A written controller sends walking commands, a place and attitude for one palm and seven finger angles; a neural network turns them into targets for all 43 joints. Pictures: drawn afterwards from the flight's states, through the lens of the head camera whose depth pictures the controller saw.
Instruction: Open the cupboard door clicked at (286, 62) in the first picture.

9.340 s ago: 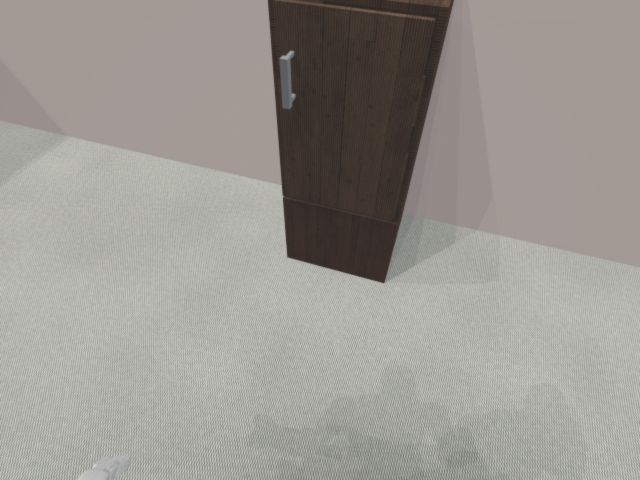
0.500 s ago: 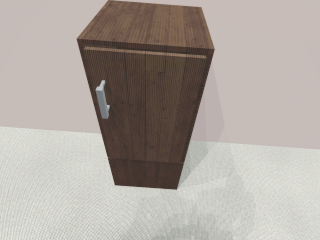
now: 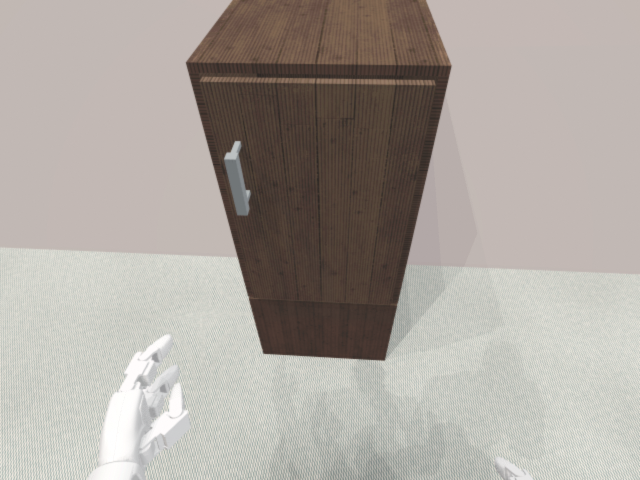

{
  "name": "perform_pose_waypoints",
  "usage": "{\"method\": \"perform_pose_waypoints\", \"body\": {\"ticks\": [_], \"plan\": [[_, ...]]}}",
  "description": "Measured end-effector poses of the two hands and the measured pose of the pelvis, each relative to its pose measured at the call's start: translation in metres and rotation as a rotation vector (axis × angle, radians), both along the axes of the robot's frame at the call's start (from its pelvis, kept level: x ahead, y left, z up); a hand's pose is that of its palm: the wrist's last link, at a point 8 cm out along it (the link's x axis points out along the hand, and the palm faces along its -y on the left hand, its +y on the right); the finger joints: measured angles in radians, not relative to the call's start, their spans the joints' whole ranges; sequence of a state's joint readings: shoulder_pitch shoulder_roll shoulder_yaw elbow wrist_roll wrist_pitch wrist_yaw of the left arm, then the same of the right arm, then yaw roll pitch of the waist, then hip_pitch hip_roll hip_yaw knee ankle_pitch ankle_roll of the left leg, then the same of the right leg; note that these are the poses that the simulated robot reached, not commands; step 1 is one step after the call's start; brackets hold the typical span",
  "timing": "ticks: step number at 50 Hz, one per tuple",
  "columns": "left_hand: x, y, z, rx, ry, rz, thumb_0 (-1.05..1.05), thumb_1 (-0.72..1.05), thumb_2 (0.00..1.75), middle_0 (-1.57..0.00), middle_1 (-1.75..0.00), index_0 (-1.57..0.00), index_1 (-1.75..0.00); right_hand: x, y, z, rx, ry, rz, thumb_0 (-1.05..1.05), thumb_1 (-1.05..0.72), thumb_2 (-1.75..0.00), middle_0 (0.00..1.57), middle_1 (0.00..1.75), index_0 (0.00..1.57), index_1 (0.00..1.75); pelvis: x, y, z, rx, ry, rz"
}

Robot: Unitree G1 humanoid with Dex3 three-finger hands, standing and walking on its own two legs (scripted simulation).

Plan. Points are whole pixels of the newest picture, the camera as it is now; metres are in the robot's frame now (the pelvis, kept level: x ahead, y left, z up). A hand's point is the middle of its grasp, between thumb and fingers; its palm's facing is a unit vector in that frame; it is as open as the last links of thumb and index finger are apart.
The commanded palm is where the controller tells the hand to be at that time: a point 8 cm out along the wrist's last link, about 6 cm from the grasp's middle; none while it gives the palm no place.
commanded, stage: raise the hand with hooked fingers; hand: left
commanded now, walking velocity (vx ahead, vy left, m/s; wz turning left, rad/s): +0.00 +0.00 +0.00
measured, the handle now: (240, 178) +0.61 +0.16 +0.04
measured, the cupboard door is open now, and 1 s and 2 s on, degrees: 0 0 0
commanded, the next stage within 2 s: move the hooked fingers beside the handle in 1.90 s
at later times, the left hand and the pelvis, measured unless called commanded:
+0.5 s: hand (187, 404) +0.22 +0.17 -0.01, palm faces -0.10 -0.99 -0.09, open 10.3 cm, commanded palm +0.20 +0.24 +0.00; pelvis +0.00 -0.03 -0.07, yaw -1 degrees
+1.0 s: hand (152, 350) +0.28 +0.22 +0.03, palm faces -0.05 -1.00 -0.06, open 13.1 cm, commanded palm +0.26 +0.28 +0.03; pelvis +0.03 -0.01 -0.04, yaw -2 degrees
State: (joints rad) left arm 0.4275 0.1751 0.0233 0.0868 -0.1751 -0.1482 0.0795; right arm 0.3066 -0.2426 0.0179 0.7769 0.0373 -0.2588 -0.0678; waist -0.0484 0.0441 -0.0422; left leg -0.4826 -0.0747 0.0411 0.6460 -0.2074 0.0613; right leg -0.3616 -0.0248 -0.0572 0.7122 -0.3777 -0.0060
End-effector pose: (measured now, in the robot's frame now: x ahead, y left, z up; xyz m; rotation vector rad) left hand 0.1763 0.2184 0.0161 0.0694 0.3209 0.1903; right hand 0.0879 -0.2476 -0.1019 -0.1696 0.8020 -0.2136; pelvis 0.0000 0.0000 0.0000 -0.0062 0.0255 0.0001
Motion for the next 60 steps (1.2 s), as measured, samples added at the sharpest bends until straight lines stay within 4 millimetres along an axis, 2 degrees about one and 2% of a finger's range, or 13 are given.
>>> {"method": "perform_pose_waypoints", "body": {"ticks": [3,6,12,14,17,22,26,29,37,43,46,53,60], "plan": [[0.031,-0.006,0.012,-0.017,-0.256,-0.110,0.01,0.79,0.85,-0.21,-0.38,-0.20,-0.38,0.031,-0.010,0.005,-0.032,-0.128,0.033,0.01,-0.91,-0.90,0.21,0.30,0.20,0.30,-0.010,-0.005,-0.019,0.000,0.068,-0.020],[0.034,-0.013,-0.008,-0.059,-0.367,-0.245,0.01,0.73,0.82,-0.21,-0.42,-0.21,-0.42,0.055,-0.020,0.012,-0.068,-0.231,0.068,0.01,-0.90,-0.90,0.21,0.30,0.20,0.30,-0.018,-0.013,-0.042,-0.009,0.106,-0.041],[-0.016,-0.005,-0.067,-0.143,-0.166,-0.239,0.01,0.59,0.77,-0.23,-0.50,-0.22,-0.50,0.090,-0.029,0.027,-0.125,-0.325,0.113,0.01,-0.90,-0.90,0.21,0.30,0.20,0.30,-0.016,-0.022,-0.063,-0.025,0.129,-0.035],[-0.032,0.005,-0.066,-0.117,-0.143,-0.171,0.01,0.54,0.75,-0.23,-0.53,-0.23,-0.53,0.097,-0.026,0.028,-0.137,-0.321,0.133,0.01,-0.90,-0.90,0.20,0.30,0.20,0.30,-0.013,-0.024,-0.064,-0.038,0.131,-0.025],[-0.036,0.018,-0.042,-0.032,-0.245,-0.102,0.02,0.47,0.72,-0.24,-0.58,-0.23,-0.58,0.104,-0.019,0.018,-0.139,-0.293,0.173,0.01,-0.90,-0.90,0.20,0.30,0.20,0.30,-0.010,-0.026,-0.065,-0.058,0.145,-0.009],[-0.001,0.017,-0.008,0.036,-0.431,-0.187,0.02,0.36,0.67,-0.24,-0.65,-0.23,-0.65,0.103,-0.003,-0.014,-0.082,-0.218,0.202,0.01,-0.90,-0.90,0.21,0.30,0.20,0.30,-0.008,-0.027,-0.071,-0.079,0.175,0.003],[0.040,0.008,-0.022,-0.012,-0.284,-0.331,0.01,0.26,0.63,-0.24,-0.71,-0.24,-0.71,0.087,0.003,-0.032,-0.018,-0.139,0.139,0.01,-0.90,-0.90,0.21,0.30,0.20,0.30,-0.003,-0.026,-0.067,-0.072,0.194,-0.014],[0.056,0.011,-0.028,-0.067,-0.157,-0.331,0.01,0.19,0.60,-0.25,-0.75,-0.25,-0.76,0.072,0.002,-0.031,0.005,-0.085,0.069,0.01,-0.90,-0.90,0.21,0.30,0.20,0.30,0.007,-0.024,-0.058,-0.056,0.197,-0.034],[0.062,0.047,0.010,0.017,-0.305,-0.161,0.01,0.01,0.52,-0.27,-0.87,-0.26,-0.88,0.058,-0.019,-0.020,-0.050,-0.021,0.014,0.02,-0.90,-0.90,0.21,0.30,0.20,0.30,0.027,-0.019,-0.046,-0.045,0.202,-0.040],[0.072,0.047,-0.012,-0.038,-0.230,-0.255,0.00,-0.13,0.46,-0.27,-0.96,-0.27,-0.97,0.072,-0.029,-0.013,-0.101,-0.044,0.033,0.02,-0.90,-0.90,0.21,0.30,0.20,0.30,0.027,-0.013,-0.048,-0.054,0.206,-0.032],[0.076,0.046,-0.009,-0.052,-0.224,-0.283,0.00,-0.20,0.43,-0.28,-1.01,-0.28,-1.01,0.080,-0.027,-0.002,-0.116,-0.083,0.037,0.02,-0.90,-0.90,0.21,0.30,0.20,0.30,0.028,-0.011,-0.044,-0.054,0.196,-0.036],[0.087,0.071,0.029,0.001,-0.375,-0.209,0.00,-0.36,0.36,-0.30,-1.11,-0.29,-1.12,0.094,-0.010,0.016,-0.099,-0.148,0.078,0.01,-0.90,-0.90,0.21,0.30,0.20,0.30,0.027,-0.008,-0.036,-0.058,0.165,-0.028],[0.097,0.083,0.019,-0.050,-0.243,-0.235,-0.01,-0.46,0.32,-0.30,-1.17,-0.29,-1.18,0.090,0.003,0.018,-0.073,-0.137,0.097,0.01,-0.90,-0.90,0.21,0.30,0.20,0.30,0.022,-0.003,-0.029,-0.062,0.145,-0.023]]}}
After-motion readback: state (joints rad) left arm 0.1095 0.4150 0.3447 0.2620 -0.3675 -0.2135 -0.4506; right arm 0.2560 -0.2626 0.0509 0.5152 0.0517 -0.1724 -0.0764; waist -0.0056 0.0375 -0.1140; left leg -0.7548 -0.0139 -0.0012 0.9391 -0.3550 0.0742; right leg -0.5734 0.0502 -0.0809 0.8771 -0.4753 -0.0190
